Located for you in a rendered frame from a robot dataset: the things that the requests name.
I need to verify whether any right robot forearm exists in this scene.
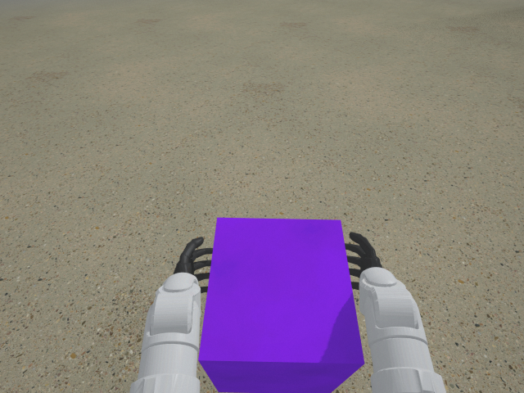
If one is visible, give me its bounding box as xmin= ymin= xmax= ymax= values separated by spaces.
xmin=359 ymin=267 xmax=446 ymax=393

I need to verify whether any robot left hand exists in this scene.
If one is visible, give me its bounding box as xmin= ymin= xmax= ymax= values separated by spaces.
xmin=174 ymin=237 xmax=213 ymax=293

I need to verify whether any carton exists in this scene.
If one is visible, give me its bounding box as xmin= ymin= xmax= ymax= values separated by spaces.
xmin=198 ymin=218 xmax=364 ymax=393

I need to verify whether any left robot forearm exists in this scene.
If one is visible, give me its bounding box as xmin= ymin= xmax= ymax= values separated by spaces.
xmin=129 ymin=273 xmax=201 ymax=393

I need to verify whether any robot right hand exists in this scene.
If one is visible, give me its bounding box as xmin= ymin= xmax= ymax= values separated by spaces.
xmin=345 ymin=232 xmax=382 ymax=290

